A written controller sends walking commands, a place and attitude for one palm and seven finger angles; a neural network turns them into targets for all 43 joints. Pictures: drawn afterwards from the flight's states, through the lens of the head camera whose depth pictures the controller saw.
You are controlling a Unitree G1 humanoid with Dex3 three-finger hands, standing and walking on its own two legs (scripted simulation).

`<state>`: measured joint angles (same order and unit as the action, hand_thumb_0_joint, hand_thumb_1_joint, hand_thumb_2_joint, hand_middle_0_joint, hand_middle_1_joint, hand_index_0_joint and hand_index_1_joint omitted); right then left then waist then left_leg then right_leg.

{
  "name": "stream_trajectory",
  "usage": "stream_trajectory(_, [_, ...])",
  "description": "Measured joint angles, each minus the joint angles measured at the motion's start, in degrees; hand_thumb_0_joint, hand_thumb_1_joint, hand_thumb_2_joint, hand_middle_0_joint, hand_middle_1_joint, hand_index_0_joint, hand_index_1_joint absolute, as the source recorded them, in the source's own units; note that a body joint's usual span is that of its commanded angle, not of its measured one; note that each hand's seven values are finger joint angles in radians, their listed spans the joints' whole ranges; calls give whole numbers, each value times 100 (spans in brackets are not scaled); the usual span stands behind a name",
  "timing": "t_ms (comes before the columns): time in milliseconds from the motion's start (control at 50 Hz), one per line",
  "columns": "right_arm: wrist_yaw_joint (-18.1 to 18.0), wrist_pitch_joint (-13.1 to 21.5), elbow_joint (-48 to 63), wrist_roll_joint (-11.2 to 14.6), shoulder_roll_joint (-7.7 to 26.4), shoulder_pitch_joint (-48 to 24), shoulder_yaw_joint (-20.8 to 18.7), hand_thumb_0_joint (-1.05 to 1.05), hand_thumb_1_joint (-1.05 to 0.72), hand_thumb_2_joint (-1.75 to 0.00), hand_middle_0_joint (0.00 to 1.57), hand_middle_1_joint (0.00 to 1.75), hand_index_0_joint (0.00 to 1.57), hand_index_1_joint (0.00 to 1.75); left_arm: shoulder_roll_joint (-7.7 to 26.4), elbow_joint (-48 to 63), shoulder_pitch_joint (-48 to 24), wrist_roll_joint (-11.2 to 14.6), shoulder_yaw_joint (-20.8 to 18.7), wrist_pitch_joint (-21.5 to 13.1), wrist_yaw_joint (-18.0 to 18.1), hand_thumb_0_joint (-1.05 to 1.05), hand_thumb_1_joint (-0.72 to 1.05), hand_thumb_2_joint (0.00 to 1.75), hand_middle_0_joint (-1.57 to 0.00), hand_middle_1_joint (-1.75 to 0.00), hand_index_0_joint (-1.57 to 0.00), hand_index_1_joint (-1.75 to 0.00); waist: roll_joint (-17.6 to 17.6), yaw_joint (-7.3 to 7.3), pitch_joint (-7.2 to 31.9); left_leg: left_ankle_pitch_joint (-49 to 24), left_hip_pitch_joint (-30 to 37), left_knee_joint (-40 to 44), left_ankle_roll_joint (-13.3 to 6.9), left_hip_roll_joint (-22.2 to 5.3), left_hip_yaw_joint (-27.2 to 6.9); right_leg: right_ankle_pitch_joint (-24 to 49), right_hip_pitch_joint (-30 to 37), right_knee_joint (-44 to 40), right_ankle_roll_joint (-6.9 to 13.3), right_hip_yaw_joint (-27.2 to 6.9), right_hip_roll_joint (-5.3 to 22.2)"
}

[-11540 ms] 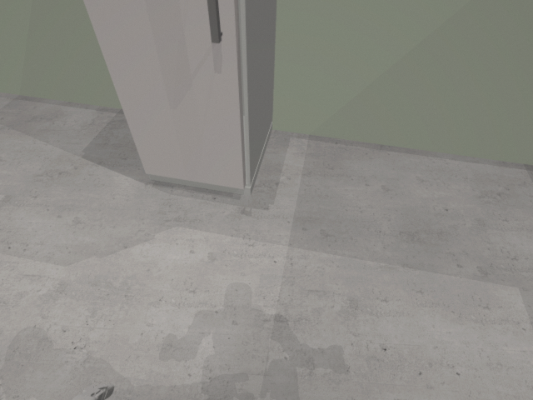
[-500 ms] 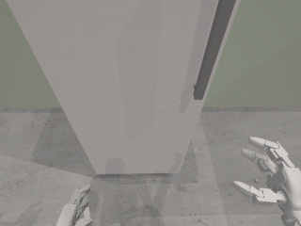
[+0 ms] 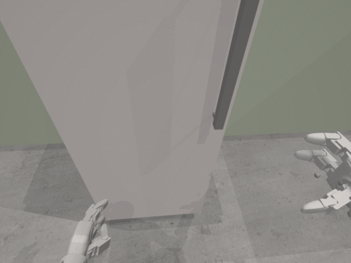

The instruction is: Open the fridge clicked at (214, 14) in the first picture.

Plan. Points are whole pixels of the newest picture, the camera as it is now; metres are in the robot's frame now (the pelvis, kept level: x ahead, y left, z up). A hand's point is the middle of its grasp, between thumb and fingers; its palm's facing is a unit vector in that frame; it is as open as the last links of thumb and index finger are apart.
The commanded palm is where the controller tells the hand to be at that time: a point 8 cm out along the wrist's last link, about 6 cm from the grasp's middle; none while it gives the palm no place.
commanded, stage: raise the hand to about handle height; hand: right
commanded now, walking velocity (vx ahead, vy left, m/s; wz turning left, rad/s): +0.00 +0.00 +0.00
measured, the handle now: (234, 44) +0.49 -0.12 +0.28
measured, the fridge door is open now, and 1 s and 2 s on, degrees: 0 0 0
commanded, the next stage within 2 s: move the hooked fingers beside the handle in 0.72 s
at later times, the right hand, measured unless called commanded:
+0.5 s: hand (318, 153) +0.28 -0.26 +0.17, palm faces -0.01 +1.00 -0.07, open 14.0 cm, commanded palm +0.25 -0.31 +0.18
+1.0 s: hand (316, 150) +0.29 -0.26 +0.17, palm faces +0.00 +1.00 -0.07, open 14.0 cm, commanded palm +0.26 -0.30 +0.18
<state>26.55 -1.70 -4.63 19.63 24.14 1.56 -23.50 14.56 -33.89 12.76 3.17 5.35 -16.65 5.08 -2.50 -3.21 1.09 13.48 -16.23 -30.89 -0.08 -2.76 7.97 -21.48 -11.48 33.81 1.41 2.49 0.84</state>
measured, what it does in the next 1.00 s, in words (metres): stands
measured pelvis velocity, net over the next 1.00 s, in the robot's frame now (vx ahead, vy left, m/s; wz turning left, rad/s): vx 0.00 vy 0.01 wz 0.00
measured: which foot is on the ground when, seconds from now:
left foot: down 0.00-1.00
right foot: down 0.00-1.00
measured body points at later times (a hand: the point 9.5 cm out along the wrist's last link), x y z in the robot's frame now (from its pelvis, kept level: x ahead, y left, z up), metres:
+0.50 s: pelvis +0.00 +0.01 +0.01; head -0.01 +0.02 +0.45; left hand +0.18 +0.25 -0.07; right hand +0.28 -0.32 +0.18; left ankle +0.03 +0.12 -0.73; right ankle -0.04 -0.10 -0.73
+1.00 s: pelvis +0.00 +0.01 +0.01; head -0.01 +0.02 +0.46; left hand +0.18 +0.23 -0.07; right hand +0.28 -0.31 +0.18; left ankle +0.03 +0.12 -0.73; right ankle -0.04 -0.10 -0.73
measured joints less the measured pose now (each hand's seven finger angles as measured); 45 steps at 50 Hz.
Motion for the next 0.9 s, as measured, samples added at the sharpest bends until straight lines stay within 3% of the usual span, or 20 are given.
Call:
stream_trajectory(340, [382,-550,-787,51,554,-1004,-452,-1,50,-30,30,120,30,120,182,-92,144,111,-38,333,-34,1,90,90,-20,-30,-21,-30,-88,105,-47,-149,189,312,-48,37,-34,221,267,-447,-50,40,2])
stream_trajectory(560, [189,-519,-433,-20,264,-723,-407,-1,50,-30,30,120,30,120,184,-6,119,103,-126,348,-19,1,90,90,-20,-30,-21,-30,-30,94,-76,-149,224,315,-63,73,-77,212,327,-461,-63,82,31])
stream_trajectory(900, [219,-575,-617,-60,328,-913,-282,-1,50,-30,30,120,30,120,102,-30,62,113,-29,362,5,1,90,90,-20,-30,-21,-30,-68,39,-79,-190,287,375,-47,36,-41,264,362,-510,-46,39,-9])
